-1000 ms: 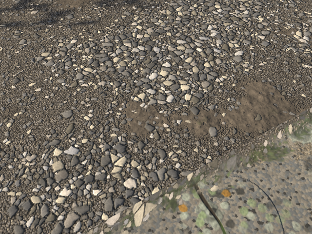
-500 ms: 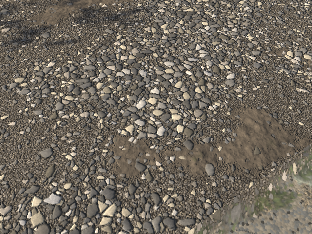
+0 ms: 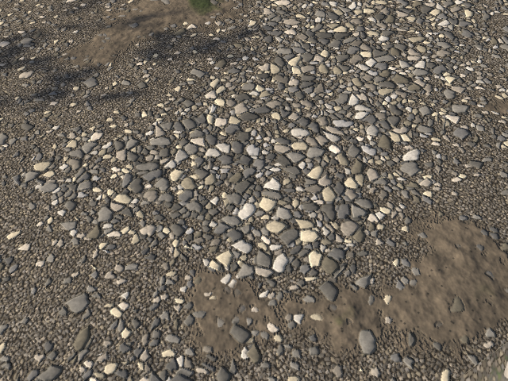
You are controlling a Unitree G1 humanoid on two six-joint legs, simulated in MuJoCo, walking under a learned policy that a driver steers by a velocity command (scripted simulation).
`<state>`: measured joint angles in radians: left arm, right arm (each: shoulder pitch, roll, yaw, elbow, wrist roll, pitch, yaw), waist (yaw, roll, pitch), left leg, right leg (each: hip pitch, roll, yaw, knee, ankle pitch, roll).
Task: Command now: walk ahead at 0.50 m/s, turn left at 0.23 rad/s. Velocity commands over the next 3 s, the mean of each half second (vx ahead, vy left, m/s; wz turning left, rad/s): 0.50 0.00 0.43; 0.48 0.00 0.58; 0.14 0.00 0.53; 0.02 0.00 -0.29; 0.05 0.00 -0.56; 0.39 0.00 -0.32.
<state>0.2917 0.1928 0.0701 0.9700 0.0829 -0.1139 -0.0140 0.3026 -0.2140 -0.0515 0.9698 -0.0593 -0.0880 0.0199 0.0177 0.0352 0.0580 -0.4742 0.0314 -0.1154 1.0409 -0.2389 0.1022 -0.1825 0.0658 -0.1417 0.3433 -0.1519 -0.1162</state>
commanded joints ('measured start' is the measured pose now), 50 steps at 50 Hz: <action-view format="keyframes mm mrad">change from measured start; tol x32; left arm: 1 104 56 9 6 21 -30 -17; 20 469 -52 -112 197 -4 -46 59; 50 11 210 31 -277 -54 1 18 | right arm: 1 55 10 6 -24 0 -15 31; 23 -454 27 21 -271 130 53 102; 30 242 -228 -53 -44 25 43 16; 37 -291 -194 -29 -203 71 13 -22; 50 -35 -139 -43 -239 82 42 -52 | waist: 1 8 -46 5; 21 86 -63 260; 31 -174 94 -581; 36 109 -125 11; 50 36 -197 -192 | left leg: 1 -173 17 -61 -8 191 8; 7 -132 57 -22 -347 723 -19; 23 -289 7 147 -573 536 -33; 28 674 19 175 -790 859 136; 30 1288 330 -250 -306 1362 421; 33 856 367 -461 -644 234 362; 38 -300 25 -59 -774 222 156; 45 46 46 -211 -536 -174 65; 50 -462 -73 -39 412 -247 -78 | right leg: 1 67 -274 203 -190 13 -98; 20 270 -270 -19 52 236 0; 27 13 -276 -77 901 465 52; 29 -692 -106 -9 1753 -729 131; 30 -811 -110 227 1761 -685 125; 34 -895 -216 265 1494 -369 169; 40 -103 -132 159 440 295 222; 46 34 -192 235 247 29 107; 48 347 -552 976 13 39 -112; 50 187 -485 662 59 223 -63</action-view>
